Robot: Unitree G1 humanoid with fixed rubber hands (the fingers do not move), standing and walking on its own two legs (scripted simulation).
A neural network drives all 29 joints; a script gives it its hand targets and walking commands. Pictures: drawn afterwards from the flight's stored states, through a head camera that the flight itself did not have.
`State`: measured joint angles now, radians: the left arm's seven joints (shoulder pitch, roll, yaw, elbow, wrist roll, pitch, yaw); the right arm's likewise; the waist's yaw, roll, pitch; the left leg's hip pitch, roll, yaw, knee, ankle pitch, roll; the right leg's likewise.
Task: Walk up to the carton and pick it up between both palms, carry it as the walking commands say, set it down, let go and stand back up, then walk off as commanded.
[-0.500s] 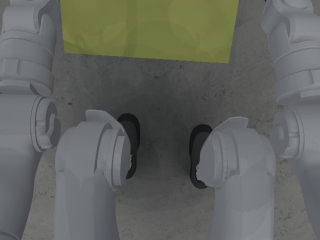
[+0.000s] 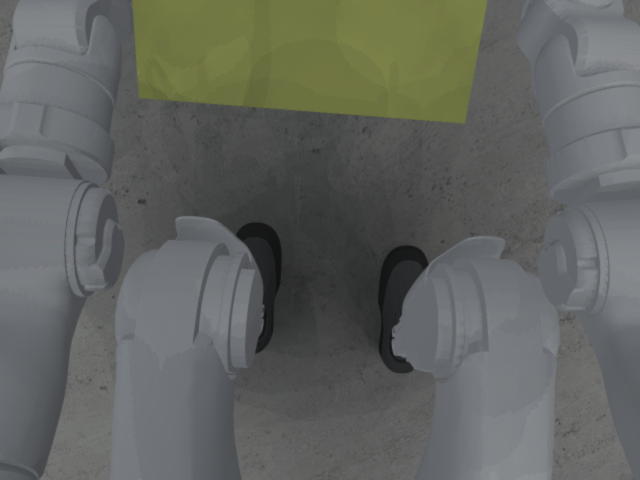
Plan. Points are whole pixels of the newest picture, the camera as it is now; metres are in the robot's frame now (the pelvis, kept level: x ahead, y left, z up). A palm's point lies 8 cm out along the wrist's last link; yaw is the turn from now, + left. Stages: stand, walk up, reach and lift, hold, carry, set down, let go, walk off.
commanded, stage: reach and lift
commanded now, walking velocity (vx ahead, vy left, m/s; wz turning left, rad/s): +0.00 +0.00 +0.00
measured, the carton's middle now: out of the picture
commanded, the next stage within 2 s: none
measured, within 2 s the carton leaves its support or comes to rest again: leaves its support in 1.04 s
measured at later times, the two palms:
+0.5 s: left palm out of the picture +0.54 +0.22 -0.18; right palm out of the picture +0.56 -0.13 -0.17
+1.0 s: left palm out of the picture +0.54 +0.22 -0.17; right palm out of the picture +0.56 -0.13 -0.17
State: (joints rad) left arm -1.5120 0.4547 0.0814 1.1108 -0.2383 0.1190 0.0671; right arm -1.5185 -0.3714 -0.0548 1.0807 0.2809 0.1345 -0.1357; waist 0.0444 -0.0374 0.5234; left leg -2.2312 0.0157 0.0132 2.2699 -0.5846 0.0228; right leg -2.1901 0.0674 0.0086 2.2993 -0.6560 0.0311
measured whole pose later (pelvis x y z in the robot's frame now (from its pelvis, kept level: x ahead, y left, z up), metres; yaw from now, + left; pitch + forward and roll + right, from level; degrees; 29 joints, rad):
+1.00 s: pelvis +0.00 +0.00 +0.00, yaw +0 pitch +31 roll +0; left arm -1.52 0.46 -0.01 1.08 -0.27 0.20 0.07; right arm -1.52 -0.31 -0.08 1.06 0.23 0.18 -0.17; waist 0.03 -0.05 0.53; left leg -2.21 0.00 0.01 2.27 -0.59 0.00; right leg -2.18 0.09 0.02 2.30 -0.65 0.03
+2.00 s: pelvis -0.02 +0.00 +0.08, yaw +0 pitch +29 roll -1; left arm -1.47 0.38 0.23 0.75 -0.04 0.42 0.05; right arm -1.48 -0.26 -0.28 0.76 0.06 0.38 -0.14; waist 0.04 -0.04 0.53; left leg -1.98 -0.06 -0.04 2.01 -0.53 -0.03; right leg -1.94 0.11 0.03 2.02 -0.59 0.05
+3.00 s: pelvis -0.04 +0.00 +0.18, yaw +1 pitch +22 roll -1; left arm -1.33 0.30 0.29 0.62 0.02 0.50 0.04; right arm -1.35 -0.20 -0.32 0.66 0.00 0.46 -0.11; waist 0.03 -0.03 0.52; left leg -1.62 -0.08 -0.07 1.66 -0.42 -0.04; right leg -1.59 0.11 0.06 1.68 -0.47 0.05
